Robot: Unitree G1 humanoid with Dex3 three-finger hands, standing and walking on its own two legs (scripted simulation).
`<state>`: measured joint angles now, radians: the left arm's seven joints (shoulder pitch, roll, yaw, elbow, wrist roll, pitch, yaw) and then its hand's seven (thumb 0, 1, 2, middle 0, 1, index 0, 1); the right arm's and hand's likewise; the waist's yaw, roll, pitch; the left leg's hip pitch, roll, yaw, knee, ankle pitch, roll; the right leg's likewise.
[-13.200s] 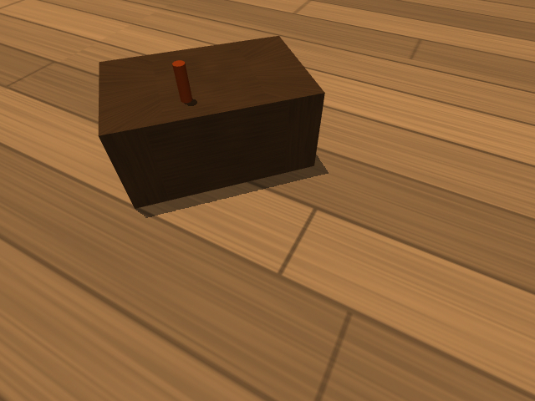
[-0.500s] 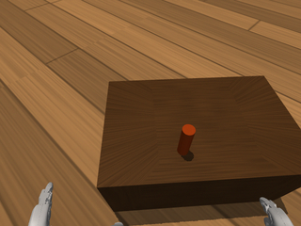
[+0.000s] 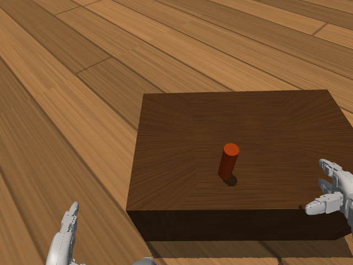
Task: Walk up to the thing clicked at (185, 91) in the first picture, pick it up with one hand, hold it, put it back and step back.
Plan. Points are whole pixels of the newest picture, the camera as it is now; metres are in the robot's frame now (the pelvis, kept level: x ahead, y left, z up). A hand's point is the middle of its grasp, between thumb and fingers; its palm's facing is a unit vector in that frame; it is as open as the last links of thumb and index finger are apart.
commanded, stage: go down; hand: right
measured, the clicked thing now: (227, 162) +0.49 -0.13 -0.20
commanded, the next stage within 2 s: approach in 1.22 s
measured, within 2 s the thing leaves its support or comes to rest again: neither
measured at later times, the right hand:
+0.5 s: hand (323, 165) +0.35 -0.31 +0.02, palm faces +0.08 +0.99 -0.10, open 17.7 cm
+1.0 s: hand (329, 148) +0.38 -0.32 +0.05, palm faces +0.07 +0.99 -0.08, open 17.5 cm
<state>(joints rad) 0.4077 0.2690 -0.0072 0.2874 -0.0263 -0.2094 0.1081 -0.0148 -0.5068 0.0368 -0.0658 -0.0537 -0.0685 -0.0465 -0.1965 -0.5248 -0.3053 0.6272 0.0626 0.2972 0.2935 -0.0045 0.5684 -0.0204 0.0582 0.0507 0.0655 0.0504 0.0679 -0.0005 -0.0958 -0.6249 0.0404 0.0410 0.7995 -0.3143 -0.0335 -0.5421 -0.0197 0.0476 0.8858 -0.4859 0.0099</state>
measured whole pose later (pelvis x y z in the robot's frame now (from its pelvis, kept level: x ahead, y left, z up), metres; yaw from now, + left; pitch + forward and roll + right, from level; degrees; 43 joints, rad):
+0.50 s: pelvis +0.01 +0.00 +0.01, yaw +1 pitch +10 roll +2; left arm 0.31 0.27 0.01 0.46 -0.01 -0.18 0.07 -0.01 -0.52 0.05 -0.06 -0.05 -0.06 -0.05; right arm -0.37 -0.59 -0.40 0.90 0.08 0.02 0.40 -0.01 0.60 -0.02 0.06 0.05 0.06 0.05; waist 0.06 0.01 -0.09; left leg -0.61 0.03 0.04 0.73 -0.29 -0.03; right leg -0.53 -0.03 0.04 0.83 -0.46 0.01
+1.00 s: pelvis +0.00 +0.01 +0.00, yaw +1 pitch +12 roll +2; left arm 0.30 0.27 -0.03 0.43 -0.02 -0.18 0.08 -0.01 -0.51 0.05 -0.06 -0.05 -0.06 -0.04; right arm -0.55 -0.73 -0.47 1.10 0.09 -0.09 0.49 -0.01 0.56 -0.01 0.07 0.04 0.07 0.04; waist 0.11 0.03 -0.08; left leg -0.69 0.03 0.04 0.75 -0.27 -0.02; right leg -0.61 -0.03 0.04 0.85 -0.45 0.02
